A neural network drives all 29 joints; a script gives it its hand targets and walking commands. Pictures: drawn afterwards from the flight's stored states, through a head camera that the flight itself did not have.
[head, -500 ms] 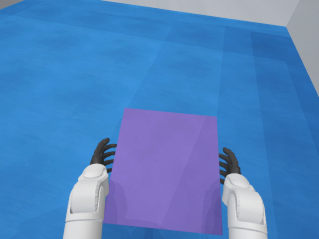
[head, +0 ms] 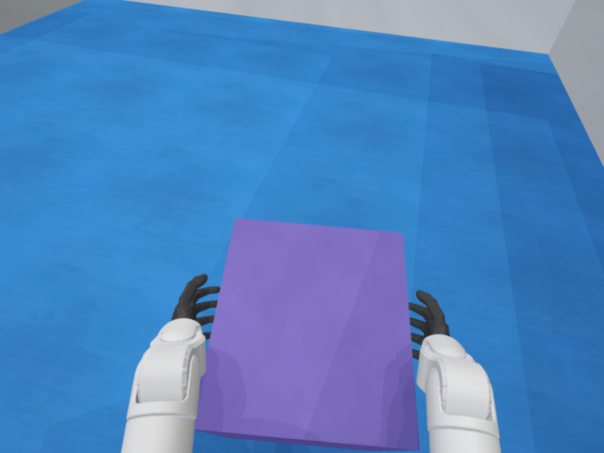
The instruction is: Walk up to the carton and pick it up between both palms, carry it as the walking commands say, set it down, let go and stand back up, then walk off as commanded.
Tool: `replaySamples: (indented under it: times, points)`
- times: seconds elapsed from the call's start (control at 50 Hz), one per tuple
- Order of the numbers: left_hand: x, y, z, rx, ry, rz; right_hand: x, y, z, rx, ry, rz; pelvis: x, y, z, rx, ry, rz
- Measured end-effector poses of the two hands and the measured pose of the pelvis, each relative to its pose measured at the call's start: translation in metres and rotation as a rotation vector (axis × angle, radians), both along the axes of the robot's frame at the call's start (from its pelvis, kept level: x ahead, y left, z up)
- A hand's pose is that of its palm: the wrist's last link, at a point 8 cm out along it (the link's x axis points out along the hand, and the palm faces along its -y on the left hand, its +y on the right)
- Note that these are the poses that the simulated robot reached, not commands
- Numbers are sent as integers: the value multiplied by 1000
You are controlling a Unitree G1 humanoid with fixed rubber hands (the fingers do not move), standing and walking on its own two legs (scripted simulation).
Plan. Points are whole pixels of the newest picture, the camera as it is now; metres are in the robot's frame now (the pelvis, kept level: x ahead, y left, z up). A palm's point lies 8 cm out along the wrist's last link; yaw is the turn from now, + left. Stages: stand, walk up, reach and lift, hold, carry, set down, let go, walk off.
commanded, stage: carry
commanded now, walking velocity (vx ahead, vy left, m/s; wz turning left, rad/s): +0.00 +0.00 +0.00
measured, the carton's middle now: (307, 343) +0.31 +0.00 -0.08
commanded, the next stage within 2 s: hold in 0.16 s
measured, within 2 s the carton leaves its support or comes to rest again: neither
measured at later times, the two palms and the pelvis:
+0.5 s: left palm (194, 300) +0.30 +0.16 +0.05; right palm (439, 305) +0.31 -0.17 +0.06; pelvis +0.03 -0.02 +0.01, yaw +5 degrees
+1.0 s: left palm (190, 311) +0.29 +0.16 +0.05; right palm (433, 309) +0.31 -0.16 +0.04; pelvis +0.03 -0.04 +0.01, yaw +5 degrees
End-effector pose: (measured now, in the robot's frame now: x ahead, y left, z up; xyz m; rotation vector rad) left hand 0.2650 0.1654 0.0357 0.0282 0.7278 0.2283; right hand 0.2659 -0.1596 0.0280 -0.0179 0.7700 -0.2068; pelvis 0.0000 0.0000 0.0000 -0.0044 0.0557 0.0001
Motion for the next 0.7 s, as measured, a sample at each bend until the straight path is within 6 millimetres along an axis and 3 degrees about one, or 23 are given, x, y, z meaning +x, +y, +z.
replaySamples:
  times: [0.22, 0.32, 0.56, 0.7]
  points:
    - [13, -5, 0, -14, -38, -24, 8, -5, 6, -36, -37, -2, 0, 0, 2, -6, -22, 16]
    - [16, -8, -5, 10, -30, -35, 14, -9, 0, -36, -29, 14, 13, -3, 5, -6, -76, 59]
    - [39, -8, 23, 32, -100, -4, 53, -11, 30, -19, -102, 86, 36, -23, 8, 4, -161, 96]
    - [38, -14, 18, 56, -44, -15, 49, -18, 15, -6, -47, 101, 45, -32, 13, 11, -166, 91]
